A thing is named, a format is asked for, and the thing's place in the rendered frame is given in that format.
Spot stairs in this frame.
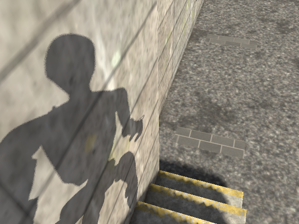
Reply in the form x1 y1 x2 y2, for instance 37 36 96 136
129 170 247 224

